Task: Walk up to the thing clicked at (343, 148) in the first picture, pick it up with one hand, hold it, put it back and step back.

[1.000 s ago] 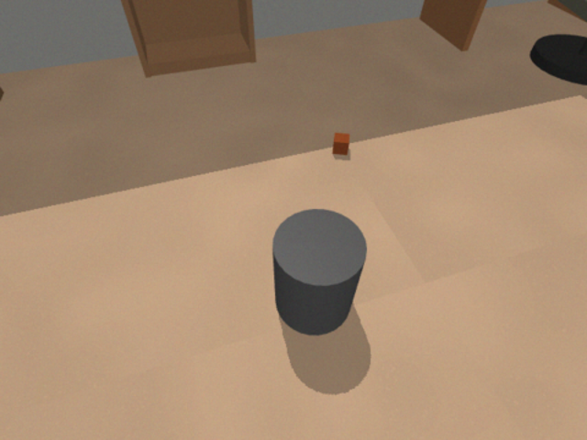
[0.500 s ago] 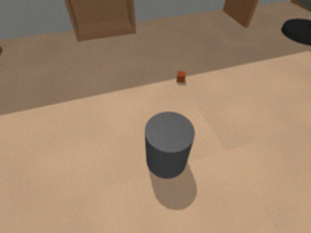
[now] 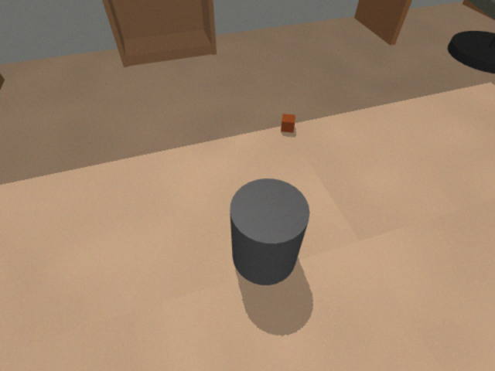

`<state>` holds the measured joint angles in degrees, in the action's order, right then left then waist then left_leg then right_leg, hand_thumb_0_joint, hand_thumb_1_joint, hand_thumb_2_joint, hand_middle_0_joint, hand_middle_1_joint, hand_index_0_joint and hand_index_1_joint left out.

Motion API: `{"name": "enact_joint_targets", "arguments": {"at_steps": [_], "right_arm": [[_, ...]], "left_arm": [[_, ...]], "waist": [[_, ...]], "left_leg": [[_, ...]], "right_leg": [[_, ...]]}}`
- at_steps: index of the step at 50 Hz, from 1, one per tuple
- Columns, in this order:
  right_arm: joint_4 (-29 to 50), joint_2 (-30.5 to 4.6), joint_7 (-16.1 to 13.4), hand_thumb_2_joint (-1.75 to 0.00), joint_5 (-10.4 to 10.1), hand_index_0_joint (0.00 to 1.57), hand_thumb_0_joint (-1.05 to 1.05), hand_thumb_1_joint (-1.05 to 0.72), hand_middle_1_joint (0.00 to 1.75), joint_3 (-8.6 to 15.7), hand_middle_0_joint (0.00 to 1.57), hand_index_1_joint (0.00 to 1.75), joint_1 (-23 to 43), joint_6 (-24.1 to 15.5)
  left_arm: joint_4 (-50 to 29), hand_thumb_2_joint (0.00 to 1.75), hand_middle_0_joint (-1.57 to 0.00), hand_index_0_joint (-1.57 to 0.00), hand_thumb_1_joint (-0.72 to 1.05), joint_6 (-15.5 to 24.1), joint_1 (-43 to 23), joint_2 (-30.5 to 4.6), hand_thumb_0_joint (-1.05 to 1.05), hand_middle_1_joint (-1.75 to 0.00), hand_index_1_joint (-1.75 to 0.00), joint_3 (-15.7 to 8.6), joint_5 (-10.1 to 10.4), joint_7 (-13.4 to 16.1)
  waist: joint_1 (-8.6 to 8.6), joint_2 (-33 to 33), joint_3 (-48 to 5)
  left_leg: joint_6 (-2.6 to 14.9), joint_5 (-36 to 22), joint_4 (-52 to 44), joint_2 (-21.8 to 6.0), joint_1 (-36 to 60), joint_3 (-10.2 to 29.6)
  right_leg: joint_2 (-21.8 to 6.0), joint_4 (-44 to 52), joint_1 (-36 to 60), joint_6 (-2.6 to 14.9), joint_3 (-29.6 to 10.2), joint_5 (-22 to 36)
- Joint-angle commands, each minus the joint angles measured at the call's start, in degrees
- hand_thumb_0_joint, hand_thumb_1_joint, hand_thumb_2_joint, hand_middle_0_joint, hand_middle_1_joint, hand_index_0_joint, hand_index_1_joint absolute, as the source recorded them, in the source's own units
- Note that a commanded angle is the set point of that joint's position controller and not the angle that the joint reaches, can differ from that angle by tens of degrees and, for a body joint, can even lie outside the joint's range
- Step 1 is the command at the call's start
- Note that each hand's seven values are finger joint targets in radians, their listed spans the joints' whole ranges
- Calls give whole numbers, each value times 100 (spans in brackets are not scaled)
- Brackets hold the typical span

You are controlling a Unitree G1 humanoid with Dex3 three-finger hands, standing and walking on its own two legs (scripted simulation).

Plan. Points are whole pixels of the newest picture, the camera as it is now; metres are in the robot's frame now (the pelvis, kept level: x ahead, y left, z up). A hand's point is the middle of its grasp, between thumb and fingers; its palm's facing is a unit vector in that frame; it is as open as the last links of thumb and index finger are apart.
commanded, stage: stand
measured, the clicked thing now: (288, 123) +1.59 -0.26 -0.74
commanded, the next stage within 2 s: walk up in 0.12 s
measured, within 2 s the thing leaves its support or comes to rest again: neither
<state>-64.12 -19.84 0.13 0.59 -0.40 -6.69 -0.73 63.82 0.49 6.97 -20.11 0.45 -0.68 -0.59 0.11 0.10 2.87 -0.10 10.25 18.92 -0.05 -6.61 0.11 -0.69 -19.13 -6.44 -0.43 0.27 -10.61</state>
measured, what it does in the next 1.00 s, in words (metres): steps on the spot, turning right: right foot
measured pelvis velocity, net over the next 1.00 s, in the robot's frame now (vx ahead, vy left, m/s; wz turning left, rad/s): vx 0.00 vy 0.04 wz -0.84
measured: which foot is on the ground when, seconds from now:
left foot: down 0.00-0.84, up 0.86-1.00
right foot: down 0.00-0.36, up 0.38-0.80, down 0.82-1.00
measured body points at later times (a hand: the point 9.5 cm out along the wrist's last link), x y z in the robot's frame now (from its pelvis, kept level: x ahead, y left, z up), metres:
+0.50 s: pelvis -0.01 +0.07 -0.01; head +0.04 +0.07 +0.44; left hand +0.19 +0.34 -0.13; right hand -0.02 -0.27 -0.09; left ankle +0.01 +0.14 -0.75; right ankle -0.05 -0.08 -0.68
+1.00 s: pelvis +0.00 +0.04 -0.02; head +0.02 +0.00 +0.43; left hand +0.31 +0.14 -0.11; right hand -0.19 -0.21 -0.14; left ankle +0.12 +0.14 -0.69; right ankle -0.08 -0.02 -0.75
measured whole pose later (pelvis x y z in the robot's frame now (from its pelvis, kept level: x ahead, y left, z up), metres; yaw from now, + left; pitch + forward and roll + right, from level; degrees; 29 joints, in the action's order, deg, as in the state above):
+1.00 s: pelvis +0.00 +0.04 -0.02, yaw -48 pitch -2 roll +0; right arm -43.1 -22.9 2.0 0.4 3.2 -17.4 1.3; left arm 39.0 -0.6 13.5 -21.4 -2.1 -0.5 -1.1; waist -2.3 -1.7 7.2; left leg -1.0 25.8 60.0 -3.9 -26.5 -0.4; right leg 4.3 -33.0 -12.5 2.8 -5.2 -18.3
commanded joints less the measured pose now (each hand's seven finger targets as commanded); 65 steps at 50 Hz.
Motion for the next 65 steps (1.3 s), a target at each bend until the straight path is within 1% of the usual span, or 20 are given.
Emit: {"name": "enact_joint_targets", "arguments": {"at_steps": [1, 5, 6, 12, 16, 18, 19, 22, 26, 37, 40, 42, 43, 46, 48, 54, 57, 59, 60, 65], "right_arm": [[320, -1230, -54, -90, -21, 20, 0, -90, 30, 248, 20, 30, 228, -114], [328, -1205, -57, -90, -20, 20, 0, -90, 30, 244, 20, 30, 233, -114], [786, -1905, 31, -90, 49, 20, 0, -90, 30, 756, 20, 30, 638, -51], [1400, -1302, 138, -90, 2, 20, 0, -90, 30, 783, 20, 30, 369, 120], [1560, -1275, 105, -90, 68, 20, 0, -90, 30, 862, 20, 30, -161, 127], [1715, -1870, 21, -90, 198, 20, 0, -90, 30, 1032, 20, 30, -395, 87], [2097, -1984, 51, -90, 213, 20, 0, -90, 30, 1087, 20, 30, 149, 126], [2282, -1450, 64, -90, 143, 20, 0, -90, 30, 939, 20, 30, 415, 51], [2384, -1470, 93, -90, 100, 20, 0, -90, 30, 910, 20, 30, -204, -33], [2845, -1733, 126, -90, -27, 20, 0, -90, 30, 1010, 20, 30, -1131, -16], [2944, -1702, 132, -90, -117, 20, 0, -90, 30, 957, 20, 30, -949, 26], [3235, -1091, 160, -90, -121, 20, 0, -90, 30, 723, 20, 30, -676, 1], [3172, -1447, 75, -90, -67, 20, 0, -90, 30, 781, 20, 30, -602, 22], [2791, -1483, 146, -90, -80, 20, 0, -90, 30, 760, 20, 30, -768, -25], [2615, -1456, 124, -90, 0, 20, 0, -90, 30, 752, 20, 30, -1069, -29], [2635, -1250, -135, -90, -11, 20, 0, -90, 30, 771, 20, 30, -1036, -100], [2460, -1296, -226, -90, 76, 20, 0, -90, 30, 854, 20, 30, -1650, -193], [2706, -2085, -275, -90, 126, 20, 0, -90, 30, 1023, 20, 30, -1504, -231], [2743, -2337, -245, -90, -5, 20, 0, -90, 30, 1105, 20, 30, -1198, -224], [2833, -1890, -248, -90, 73, 20, 0, -90, 30, 885, 20, 30, -788, -221]], "left_arm": [[-298, 90, -20, -20, 90, 140, -168, -1206, 0, -30, -30, -252, 16, 104], [-310, 90, -20, -20, 90, 135, -214, -1205, 0, -30, -30, -254, 15, 108], [-858, 90, -20, -20, 90, -8, 116, -1550, 0, -30, -30, -485, -137, 90], [-1785, 90, -20, -20, 90, 54, 399, -1777, 0, -30, -30, -731, -273, 173], [-2262, 90, -20, -20, 90, -3, 182, -1559, 0, -30, -30, -709, -216, 161], [-2511, 90, -20, -20, 90, -42, 139, -795, 0, -30, -30, -513, -131, 180], [-2390, 90, -20, -20, 90, -103, 598, -1361, 0, -30, -30, -636, -198, 254], [-2167, 90, -20, -20, 90, -181, 916, -1423, 0, -30, -30, -740, -148, 69], [-2410, 90, -20, -20, 90, -185, 898, -1239, 0, -30, -30, -640, -110, -194], [-2778, 90, -20, -20, 90, -117, 471, -1199, 0, -30, -30, -599, -60, -192], [-2587, 90, -20, -20, 90, -32, 1254, -1353, 0, -30, -30, -750, -100, -117], [-2605, 90, -20, -20, 90, 105, 1774, -2163, 0, -30, -30, -995, -127, 12], [-2695, 90, -20, -20, 90, 70, 1567, -2090, 0, -30, -30, -989, -16, 53], [-2811, 90, -20, -20, 90, 7, 843, -1637, 0, -30, -30, -814, 83, 147], [-2896, 90, -20, -20, 90, 18, 687, -1648, 0, -30, -30, -839, 19, 103], [-3180, 90, -20, -20, 90, -99, 745, -1644, 0, -30, -30, -824, -129, 60], [-3360, 90, -20, -20, 90, -195, 525, -1389, 0, -30, -30, -726, -1, 76], [-3311, 90, -20, -20, 90, -243, 1148, -1071, 0, -30, -30, -623, -8, 135], [-3107, 90, -20, -20, 90, -313, 1208, -1512, 0, -30, -30, -693, -69, 199], [-2797, 90, -20, -20, 90, -260, 1198, -1500, 0, -30, -30, -863, 48, -84]], "waist": [[3, -41, -367], [4, 3, -398], [-80, -191, 14], [-39, 1230, -588], [-392, 771, -820], [-563, -1467, -748], [-386, -1383, -551], [-17, -519, 58], [-275, -1008, -66], [-483, -704, -380], [85, -505, -686], [553, 1728, -747], [533, 1187, -565], [51, 546, -51], [-38, 738, -56], [27, 996, -206], [-383, 372, -405], [-183, -1251, -726], [-185, -1218, -770], [-19, -1233, -273]], "left_leg": [[157, -620, -295, -694, 12, 536], [141, -735, -289, -692, 39, 548], [108, 17, 775, -316, 404, -257], [84, 2209, 2496, 159, -1294, 836], [113, 1166, 1064, 237, -86, 579], [667, 371, -569, -1701, 1462, 2649], [1300, 621, -590, -2547, 374, 2737], [984, -267, -418, -1782, -157, 1463], [368, -897, -244, -1181, 612, 378], [473, -1962, 641, -1899, 434, -316], [230, -2200, 2211, -1619, -543, -892], [-320, 2338, 4782, 149, -3827, -894], [-324, 2725, 5136, -418, -3470, 128], [-109, 1670, 4349, -491, -2823, 112], [-118, 1325, 4111, -321, -2294, -118], [85, 1091, 2796, -22, -1406, -161], [232, -446, 1200, 64, 8, -131], [1219, -1411, 284, -2675, 355, 2777], [2000, -1101, 169, -3285, -133, 3279], [1220, -890, 759, -1778, -819, 719]], "right_leg": [[-688, 309, 91, 179, -512, 653], [-676, 288, 81, 176, -482, 685], [-674, -58, -1086, 459, -1456, 1509], [-1414, -259, -290, 1453, -3622, 1982], [-569, -735, -1109, 833, -2946, 1675], [998, -2589, -3179, -4, -1096, -1287], [414, -3515, -2875, -92, -958, -2150], [104, -4206, -2512, 15, -709, -1410], [32, -3368, -2596, -49, -195, -735], [47, -1912, -1528, 213, 364, -1097], [150, -688, 140, 624, 170, -930], [-1819, -181, 2039, 1931, -3700, 320], [-2227, -208, 1143, 2350, -3828, 916], [-1007, -303, 254, 1346, -1956, 1167], [-591, -532, -296, 1240, -1492, 1784], [-470, -1384, -1141, 1288, -1739, 2800], [-34, -2423, -1924, 754, -1604, 1588], [958, -4755, -2771, 106, -817, -2385], [553, -5565, -2592, 79, -914, -2597], [57, -4773, -2253, 66, -692, -1716]]}}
